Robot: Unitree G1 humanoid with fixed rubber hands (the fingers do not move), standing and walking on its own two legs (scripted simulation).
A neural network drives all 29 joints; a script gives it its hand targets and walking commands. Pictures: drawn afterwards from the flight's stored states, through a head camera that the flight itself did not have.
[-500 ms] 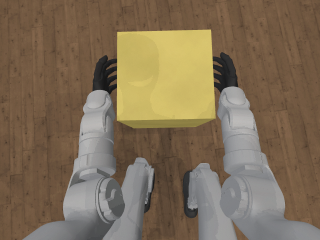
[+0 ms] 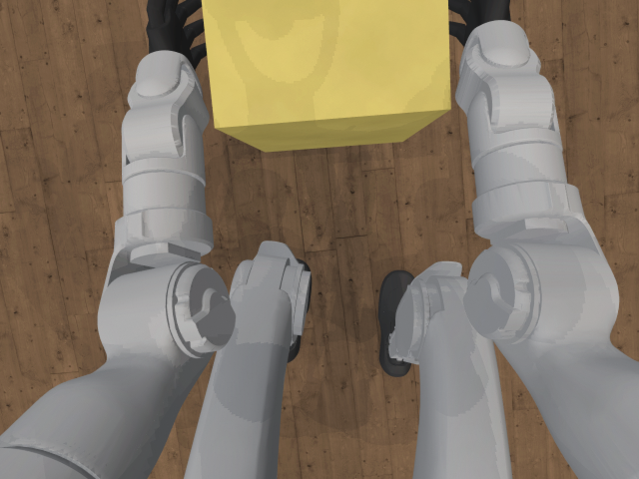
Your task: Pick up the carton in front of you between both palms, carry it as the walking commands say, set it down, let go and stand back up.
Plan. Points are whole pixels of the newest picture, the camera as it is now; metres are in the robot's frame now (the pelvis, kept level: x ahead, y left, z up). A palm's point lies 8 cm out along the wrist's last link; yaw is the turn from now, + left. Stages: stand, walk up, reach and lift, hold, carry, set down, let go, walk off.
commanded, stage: set down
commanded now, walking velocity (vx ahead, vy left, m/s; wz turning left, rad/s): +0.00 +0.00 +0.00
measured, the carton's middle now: (326, 49) +0.55 +0.07 -0.20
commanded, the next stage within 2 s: none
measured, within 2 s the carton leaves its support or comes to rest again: rests again in 0.68 s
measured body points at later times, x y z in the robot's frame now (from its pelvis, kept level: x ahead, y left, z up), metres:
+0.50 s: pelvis +0.01 +0.00 -0.08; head +0.39 +0.03 +0.14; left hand +0.54 +0.23 -0.25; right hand +0.61 -0.07 -0.26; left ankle +0.10 +0.11 -0.43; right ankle +0.10 -0.10 -0.43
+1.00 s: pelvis -0.01 +0.00 -0.10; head +0.37 +0.02 +0.13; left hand +0.53 +0.23 -0.27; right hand +0.60 -0.07 -0.27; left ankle +0.10 +0.11 -0.43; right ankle +0.10 -0.11 -0.43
